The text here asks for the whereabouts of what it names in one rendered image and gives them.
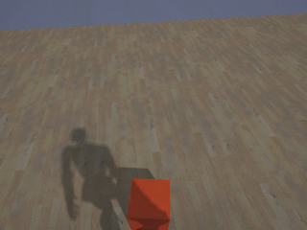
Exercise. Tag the carton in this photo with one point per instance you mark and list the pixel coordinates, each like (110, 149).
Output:
(149, 205)

